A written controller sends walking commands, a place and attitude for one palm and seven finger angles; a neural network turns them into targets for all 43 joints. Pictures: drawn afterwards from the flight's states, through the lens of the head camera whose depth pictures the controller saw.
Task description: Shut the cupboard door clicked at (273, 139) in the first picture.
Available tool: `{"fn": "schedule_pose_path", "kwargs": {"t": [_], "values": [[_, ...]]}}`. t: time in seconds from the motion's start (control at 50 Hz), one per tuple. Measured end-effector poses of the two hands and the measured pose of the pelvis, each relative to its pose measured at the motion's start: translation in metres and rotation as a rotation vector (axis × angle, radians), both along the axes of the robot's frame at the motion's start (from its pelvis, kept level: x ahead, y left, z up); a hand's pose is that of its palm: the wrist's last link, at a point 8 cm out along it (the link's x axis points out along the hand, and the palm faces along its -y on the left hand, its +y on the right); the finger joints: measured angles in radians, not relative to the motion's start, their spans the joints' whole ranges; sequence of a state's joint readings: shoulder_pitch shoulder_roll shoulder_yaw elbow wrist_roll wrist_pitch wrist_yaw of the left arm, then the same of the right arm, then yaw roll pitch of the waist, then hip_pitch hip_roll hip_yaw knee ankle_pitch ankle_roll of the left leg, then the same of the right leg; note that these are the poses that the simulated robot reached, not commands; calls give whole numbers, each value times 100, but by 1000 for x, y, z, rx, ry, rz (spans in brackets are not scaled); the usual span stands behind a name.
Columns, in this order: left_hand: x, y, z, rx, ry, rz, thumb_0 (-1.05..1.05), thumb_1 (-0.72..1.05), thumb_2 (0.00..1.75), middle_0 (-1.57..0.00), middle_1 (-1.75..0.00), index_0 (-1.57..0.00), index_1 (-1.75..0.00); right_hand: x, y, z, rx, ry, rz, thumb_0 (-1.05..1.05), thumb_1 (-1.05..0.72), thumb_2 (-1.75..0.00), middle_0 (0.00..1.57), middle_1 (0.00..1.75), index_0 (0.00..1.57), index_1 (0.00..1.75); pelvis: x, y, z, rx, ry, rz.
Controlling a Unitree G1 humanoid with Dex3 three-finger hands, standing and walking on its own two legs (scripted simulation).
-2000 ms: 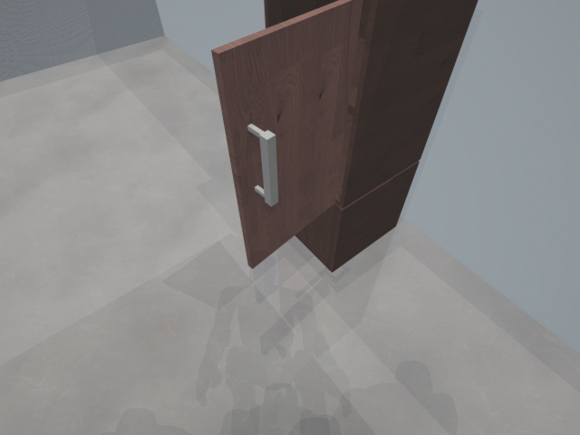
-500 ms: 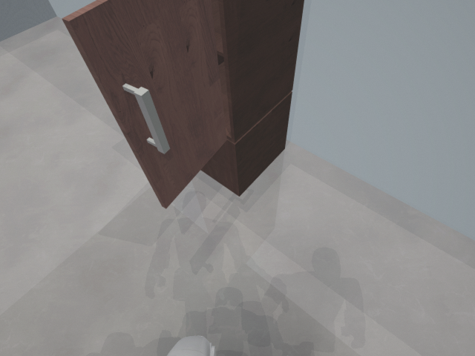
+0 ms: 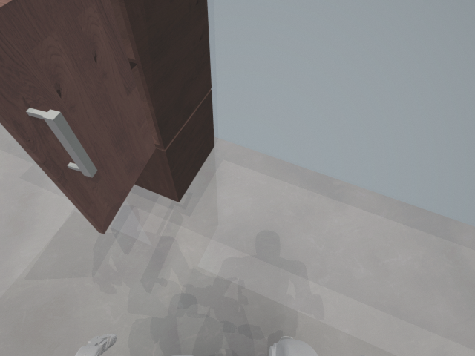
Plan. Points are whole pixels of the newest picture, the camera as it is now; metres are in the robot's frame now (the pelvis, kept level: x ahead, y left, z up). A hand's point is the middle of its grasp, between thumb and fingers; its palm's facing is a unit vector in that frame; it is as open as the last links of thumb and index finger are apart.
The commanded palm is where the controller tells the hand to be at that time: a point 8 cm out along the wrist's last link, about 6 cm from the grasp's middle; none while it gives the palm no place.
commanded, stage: walk around to get in front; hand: left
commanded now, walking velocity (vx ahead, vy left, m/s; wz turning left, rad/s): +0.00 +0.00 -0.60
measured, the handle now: (64, 145) +0.46 +0.39 +0.02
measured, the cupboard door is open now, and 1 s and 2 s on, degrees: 97 97 97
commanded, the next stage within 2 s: none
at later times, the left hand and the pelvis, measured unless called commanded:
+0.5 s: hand (172, 324) +0.18 +0.14 -0.16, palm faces -0.30 -0.94 -0.19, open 7.4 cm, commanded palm none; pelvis +0.01 -0.01 +0.00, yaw -18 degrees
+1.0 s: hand (200, 314) +0.20 +0.09 -0.17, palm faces -0.55 -0.81 -0.19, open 7.4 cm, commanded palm none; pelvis +0.01 -0.03 +0.00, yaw -37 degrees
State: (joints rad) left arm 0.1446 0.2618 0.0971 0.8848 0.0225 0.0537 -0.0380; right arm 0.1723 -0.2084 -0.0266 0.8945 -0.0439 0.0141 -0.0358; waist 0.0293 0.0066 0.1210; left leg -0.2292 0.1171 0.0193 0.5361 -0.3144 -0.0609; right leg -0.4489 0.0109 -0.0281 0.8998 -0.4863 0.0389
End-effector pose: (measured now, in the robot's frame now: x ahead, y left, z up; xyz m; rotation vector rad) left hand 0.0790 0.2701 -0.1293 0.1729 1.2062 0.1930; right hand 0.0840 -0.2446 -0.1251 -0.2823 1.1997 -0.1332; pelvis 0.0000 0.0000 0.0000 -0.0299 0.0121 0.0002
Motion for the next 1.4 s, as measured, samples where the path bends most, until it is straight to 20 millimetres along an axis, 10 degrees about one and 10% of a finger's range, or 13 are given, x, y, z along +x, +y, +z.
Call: {"fn": "schedule_pose_path", "kwargs": {"t": [0.18,0.46,0.6,0.92,1.26,1.4], "values": [[44,-30,-5,52,-14,-177,0,91,90,-19,-30,-20,-30,-59,-49,-18,-19,76,-213,1,-91,-90,20,30,20,30,1,-15,-13,24,-14,-119],[97,-65,-7,-50,-9,-340,1,91,90,-20,-30,-20,-30,-114,-17,6,-10,76,-348,1,-91,-90,20,30,20,30,9,-10,0,0,3,-289],[130,-108,-1,-9,-77,-475,1,91,90,-20,-30,-20,-30,-150,-28,-19,58,89,-487,1,-91,-90,20,30,21,30,9,-36,-11,25,-3,-388],[131,-121,-20,-15,59,-604,1,91,90,-20,-30,-20,-30,-133,-42,4,-37,-78,-634,1,-91,-90,20,30,20,30,14,-23,-9,11,2,-595],[175,-212,-3,19,-40,-864,0,91,90,-19,-30,-20,-30,-245,-27,-21,41,74,-904,1,-91,-90,20,30,21,30,0,-57,-13,13,-11,-804],[175,-229,-5,23,21,-945,0,91,90,-20,-30,-20,-30,-245,-35,0,-6,23,-991,1,-91,-90,20,30,20,30,5,-58,-2,38,-11,-903]]}}
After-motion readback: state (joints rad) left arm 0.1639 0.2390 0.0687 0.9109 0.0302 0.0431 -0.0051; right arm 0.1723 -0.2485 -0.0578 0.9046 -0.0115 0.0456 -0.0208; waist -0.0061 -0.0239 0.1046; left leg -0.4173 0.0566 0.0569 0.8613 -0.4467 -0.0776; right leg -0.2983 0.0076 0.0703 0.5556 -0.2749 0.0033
